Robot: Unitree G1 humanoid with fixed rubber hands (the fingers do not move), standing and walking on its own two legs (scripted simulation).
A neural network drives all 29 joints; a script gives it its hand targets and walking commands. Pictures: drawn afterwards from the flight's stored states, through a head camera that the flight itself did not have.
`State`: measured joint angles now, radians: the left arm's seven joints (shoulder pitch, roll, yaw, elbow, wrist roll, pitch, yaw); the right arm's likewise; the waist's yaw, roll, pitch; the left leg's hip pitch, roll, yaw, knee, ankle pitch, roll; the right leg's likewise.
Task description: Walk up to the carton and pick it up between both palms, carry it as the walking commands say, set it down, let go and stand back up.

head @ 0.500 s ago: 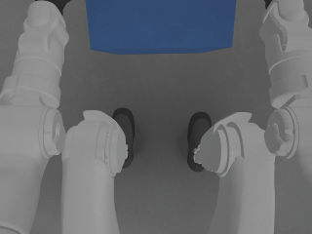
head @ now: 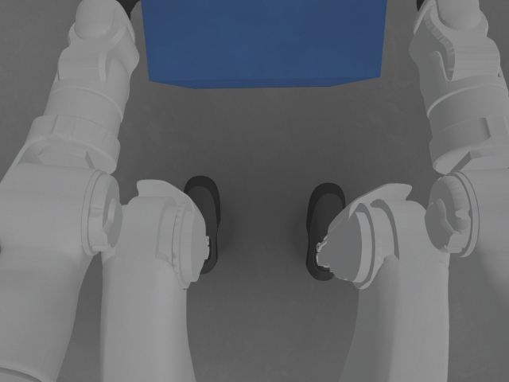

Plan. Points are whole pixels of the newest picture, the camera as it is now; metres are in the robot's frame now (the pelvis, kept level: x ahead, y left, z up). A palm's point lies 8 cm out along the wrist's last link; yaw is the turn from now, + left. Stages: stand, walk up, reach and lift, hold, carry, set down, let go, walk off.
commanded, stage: reach and lift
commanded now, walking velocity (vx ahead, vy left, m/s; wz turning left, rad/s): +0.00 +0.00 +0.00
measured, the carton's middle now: (262, 28) +0.52 +0.01 -0.27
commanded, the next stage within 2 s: none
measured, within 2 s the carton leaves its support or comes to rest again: leaves its support in 1.04 s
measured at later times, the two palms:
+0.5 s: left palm out of the picture +0.53 +0.18 -0.19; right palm out of the picture +0.55 -0.16 -0.18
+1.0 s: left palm out of the picture +0.53 +0.18 -0.18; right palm out of the picture +0.54 -0.16 -0.18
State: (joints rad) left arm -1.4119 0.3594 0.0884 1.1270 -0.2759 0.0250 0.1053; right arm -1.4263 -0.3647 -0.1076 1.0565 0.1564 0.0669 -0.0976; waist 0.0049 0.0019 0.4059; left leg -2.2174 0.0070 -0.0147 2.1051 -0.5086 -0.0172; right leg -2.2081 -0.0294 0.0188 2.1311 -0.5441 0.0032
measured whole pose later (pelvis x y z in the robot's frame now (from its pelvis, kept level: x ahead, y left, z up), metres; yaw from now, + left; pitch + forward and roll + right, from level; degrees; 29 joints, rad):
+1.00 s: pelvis +0.00 +0.00 -0.01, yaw +0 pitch +34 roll +0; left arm -1.44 0.34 0.10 1.09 -0.26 0.13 0.13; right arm -1.47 -0.33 -0.13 1.09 0.16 0.11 -0.12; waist 0.01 0.00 0.43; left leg -2.21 0.00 -0.01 2.12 -0.50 -0.02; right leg -2.20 -0.03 0.02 2.15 -0.54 0.00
